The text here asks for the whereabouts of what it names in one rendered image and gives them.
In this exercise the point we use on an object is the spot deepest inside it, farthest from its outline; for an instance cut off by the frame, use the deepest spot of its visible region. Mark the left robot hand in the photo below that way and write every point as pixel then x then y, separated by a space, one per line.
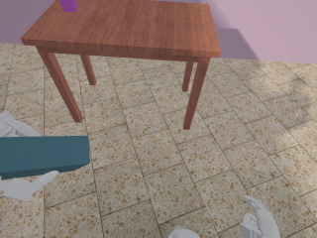
pixel 19 188

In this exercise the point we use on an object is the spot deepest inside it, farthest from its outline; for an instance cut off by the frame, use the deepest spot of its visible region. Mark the sponge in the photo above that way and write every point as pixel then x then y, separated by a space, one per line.
pixel 22 157

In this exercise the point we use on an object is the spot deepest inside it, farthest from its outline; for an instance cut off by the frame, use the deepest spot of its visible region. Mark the right robot shin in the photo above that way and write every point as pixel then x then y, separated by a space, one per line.
pixel 177 228

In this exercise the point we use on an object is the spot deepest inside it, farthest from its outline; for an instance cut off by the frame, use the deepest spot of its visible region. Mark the table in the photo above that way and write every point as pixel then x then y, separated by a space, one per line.
pixel 131 29

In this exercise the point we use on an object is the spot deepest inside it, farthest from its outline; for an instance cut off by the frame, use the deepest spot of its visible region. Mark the right robot hand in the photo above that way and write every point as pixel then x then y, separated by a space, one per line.
pixel 260 226

